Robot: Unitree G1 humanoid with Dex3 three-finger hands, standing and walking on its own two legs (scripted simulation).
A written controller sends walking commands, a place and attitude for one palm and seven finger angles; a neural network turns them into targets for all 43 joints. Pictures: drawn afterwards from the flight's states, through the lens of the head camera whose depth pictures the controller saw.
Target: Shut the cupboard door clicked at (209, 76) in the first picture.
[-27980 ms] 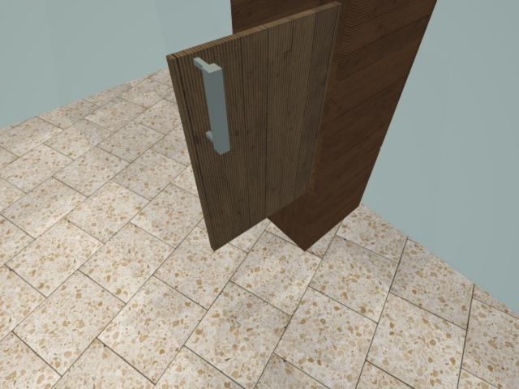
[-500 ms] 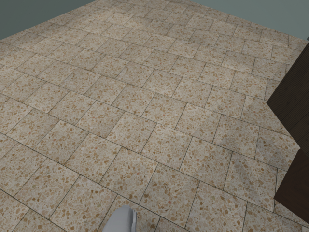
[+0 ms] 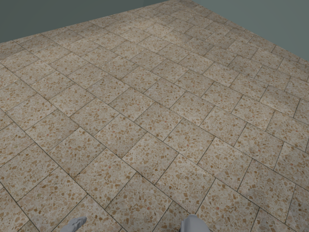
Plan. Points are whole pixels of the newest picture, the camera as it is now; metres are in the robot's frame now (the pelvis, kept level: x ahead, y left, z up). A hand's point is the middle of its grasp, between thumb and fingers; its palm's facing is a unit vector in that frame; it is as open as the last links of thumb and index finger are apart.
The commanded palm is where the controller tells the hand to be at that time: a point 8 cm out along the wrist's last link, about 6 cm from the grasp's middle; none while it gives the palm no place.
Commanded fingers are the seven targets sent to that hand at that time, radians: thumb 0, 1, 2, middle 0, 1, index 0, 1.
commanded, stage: walk to a spot facing it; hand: left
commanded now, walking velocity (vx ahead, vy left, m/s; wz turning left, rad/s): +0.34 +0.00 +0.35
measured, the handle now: out of the picture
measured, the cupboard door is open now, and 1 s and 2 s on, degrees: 55 55 55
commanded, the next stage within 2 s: turn to face it in 0.30 s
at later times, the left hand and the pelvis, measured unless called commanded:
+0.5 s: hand (95, 215) +0.19 +0.19 -0.19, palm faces +0.26 -0.94 -0.22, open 7.3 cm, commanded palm none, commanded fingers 0.00 0.90 0.90 -0.20 -0.30 -0.20 -0.30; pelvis +0.21 -0.01 -0.01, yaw +13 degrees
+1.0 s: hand (99, 181) +0.29 +0.20 -0.17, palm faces +0.07 -0.97 -0.21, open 7.4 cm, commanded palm none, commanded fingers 0.00 0.90 0.90 -0.20 -0.30 -0.20 -0.30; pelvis +0.28 +0.01 +0.00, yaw -1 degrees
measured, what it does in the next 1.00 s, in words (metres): walks ahead: right foot, then left foot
